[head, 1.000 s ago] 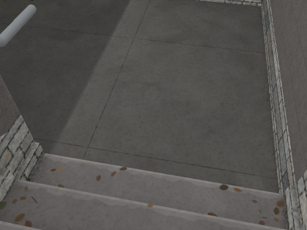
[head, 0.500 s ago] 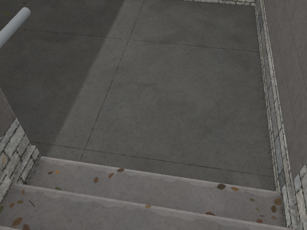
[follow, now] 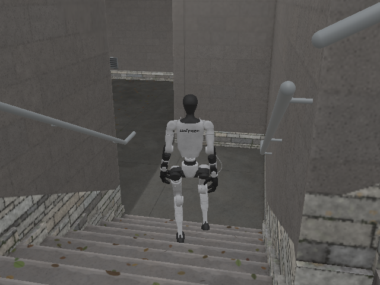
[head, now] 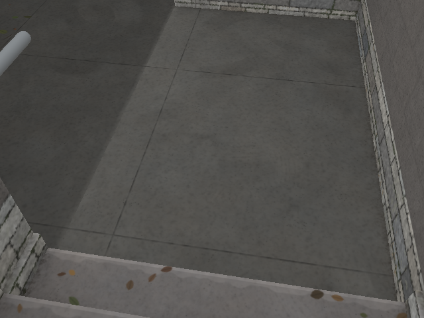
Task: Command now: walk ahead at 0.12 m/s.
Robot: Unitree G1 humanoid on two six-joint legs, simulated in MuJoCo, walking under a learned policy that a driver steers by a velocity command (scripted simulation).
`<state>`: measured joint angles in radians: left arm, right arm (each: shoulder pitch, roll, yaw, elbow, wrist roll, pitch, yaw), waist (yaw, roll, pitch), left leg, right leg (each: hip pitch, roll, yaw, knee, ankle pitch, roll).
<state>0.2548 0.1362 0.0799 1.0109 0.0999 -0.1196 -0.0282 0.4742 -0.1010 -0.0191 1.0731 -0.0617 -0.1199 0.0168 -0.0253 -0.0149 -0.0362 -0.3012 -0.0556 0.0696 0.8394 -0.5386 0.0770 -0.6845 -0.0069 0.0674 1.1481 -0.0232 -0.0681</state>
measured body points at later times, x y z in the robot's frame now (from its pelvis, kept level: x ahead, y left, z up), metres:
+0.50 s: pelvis +0.12 +0.02 -0.13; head +0.13 +0.03 +0.32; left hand +0.13 +0.23 -0.30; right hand +0.08 -0.20 -0.28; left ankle +0.15 +0.18 -0.85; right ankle +0.13 -0.07 -0.85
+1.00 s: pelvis +0.16 +0.00 -0.14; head +0.18 -0.01 +0.31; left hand +0.36 +0.20 -0.25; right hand +0.15 -0.28 -0.27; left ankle +0.15 +0.17 -0.84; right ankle +0.15 -0.08 -0.85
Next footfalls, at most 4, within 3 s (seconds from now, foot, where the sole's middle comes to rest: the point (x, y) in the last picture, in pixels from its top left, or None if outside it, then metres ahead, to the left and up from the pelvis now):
0.14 right None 0.17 -0.07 -0.88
0.44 left None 0.19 0.18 -0.88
0.98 right None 0.18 -0.09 -0.88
1.58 left None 0.39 0.11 -0.94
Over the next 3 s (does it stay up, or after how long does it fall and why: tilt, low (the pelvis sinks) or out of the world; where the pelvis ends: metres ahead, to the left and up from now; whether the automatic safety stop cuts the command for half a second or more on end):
stays up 0.92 -0.25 -0.56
